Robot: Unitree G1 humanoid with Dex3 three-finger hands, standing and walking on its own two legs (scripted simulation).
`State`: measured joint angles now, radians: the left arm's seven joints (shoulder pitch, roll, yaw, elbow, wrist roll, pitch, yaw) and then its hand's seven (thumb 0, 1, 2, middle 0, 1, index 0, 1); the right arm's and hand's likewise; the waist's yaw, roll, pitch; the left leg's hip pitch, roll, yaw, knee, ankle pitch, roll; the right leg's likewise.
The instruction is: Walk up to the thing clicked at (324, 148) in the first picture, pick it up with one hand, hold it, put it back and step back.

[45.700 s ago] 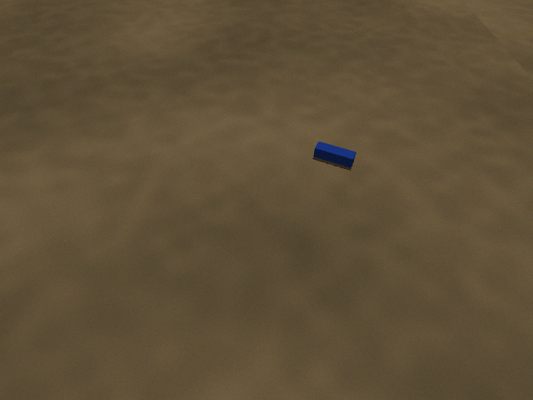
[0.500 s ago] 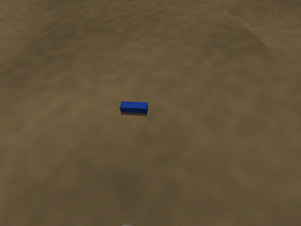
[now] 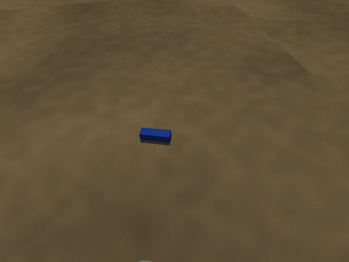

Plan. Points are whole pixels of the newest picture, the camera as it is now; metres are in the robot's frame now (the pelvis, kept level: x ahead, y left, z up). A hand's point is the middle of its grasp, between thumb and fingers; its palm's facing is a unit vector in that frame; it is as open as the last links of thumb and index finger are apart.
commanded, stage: step back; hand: left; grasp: from above
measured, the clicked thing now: (155, 135) +1.10 +0.23 -0.73
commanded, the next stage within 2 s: stand in 0.42 s
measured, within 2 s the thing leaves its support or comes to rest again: neither
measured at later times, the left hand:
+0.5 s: hand out of the picture +0.11 +0.29 -0.15, palm faces +0.01 -0.94 -0.34, open 7.4 cm
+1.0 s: hand out of the picture +0.11 +0.28 -0.14, palm faces -0.03 -0.94 -0.34, open 7.4 cm
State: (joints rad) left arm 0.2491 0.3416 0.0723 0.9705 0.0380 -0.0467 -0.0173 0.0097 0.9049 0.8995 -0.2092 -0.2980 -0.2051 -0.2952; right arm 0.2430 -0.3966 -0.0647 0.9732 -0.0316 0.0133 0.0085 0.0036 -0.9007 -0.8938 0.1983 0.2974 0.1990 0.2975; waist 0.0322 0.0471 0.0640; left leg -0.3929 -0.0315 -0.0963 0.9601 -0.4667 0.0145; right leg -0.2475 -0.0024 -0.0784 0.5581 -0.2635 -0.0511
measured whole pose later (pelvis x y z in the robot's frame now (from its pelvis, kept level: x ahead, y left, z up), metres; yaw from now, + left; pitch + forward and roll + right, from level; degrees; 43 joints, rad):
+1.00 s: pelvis +0.03 +0.03 +0.01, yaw +0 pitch -3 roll +0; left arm 0.11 0.35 0.00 1.14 0.01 -0.02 -0.02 0.01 0.91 0.90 -0.21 -0.30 -0.20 -0.29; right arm 0.10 -0.35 -0.01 1.15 -0.01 -0.01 0.01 0.00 -0.90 -0.89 0.20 0.30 0.20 0.30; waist -0.01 0.01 0.06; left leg -0.18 0.03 0.02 0.34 -0.11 -0.02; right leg -0.09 -0.01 -0.03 0.35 -0.21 0.01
